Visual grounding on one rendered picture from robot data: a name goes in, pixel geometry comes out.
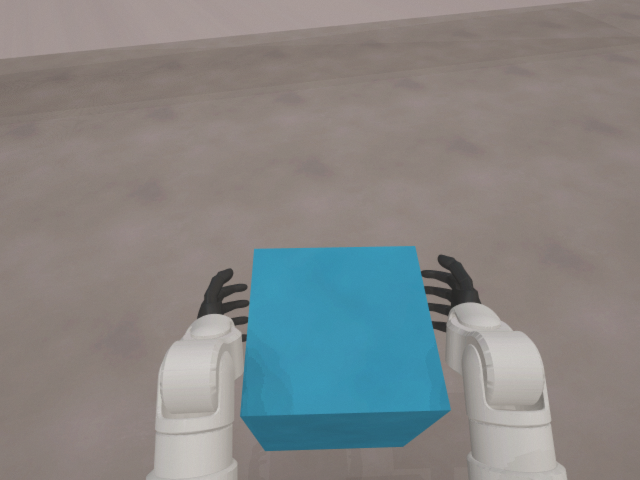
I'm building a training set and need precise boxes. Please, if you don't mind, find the carton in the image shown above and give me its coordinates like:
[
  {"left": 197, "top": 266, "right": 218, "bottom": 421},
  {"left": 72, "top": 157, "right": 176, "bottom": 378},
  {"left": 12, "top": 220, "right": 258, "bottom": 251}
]
[{"left": 240, "top": 246, "right": 451, "bottom": 451}]

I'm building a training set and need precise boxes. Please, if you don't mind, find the robot left hand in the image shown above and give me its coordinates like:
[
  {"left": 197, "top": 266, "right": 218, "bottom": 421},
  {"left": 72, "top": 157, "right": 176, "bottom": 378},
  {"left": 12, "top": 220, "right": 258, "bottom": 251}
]
[{"left": 197, "top": 268, "right": 249, "bottom": 342}]

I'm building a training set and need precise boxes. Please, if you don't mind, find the robot right forearm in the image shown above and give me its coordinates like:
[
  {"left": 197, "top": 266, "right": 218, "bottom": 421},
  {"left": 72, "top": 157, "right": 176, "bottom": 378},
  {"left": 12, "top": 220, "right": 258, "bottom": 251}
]
[{"left": 445, "top": 302, "right": 567, "bottom": 480}]

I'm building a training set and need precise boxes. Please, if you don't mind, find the robot left forearm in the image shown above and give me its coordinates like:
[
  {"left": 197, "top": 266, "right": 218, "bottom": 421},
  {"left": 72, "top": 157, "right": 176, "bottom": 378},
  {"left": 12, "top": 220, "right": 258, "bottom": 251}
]
[{"left": 146, "top": 314, "right": 244, "bottom": 480}]

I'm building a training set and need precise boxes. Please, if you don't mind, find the robot right hand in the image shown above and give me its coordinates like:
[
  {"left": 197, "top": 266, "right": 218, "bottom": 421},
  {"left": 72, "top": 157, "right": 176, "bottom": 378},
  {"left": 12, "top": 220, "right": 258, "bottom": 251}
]
[{"left": 421, "top": 255, "right": 481, "bottom": 332}]

